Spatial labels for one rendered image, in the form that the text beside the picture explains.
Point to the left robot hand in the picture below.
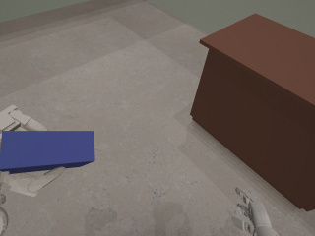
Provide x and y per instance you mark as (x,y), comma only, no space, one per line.
(12,119)

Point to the right robot forearm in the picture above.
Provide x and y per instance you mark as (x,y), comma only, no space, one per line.
(264,231)

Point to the table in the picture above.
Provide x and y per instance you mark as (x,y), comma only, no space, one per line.
(256,96)

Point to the right robot hand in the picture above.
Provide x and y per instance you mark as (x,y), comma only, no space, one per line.
(248,218)

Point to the sponge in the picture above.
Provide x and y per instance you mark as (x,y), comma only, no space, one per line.
(32,151)

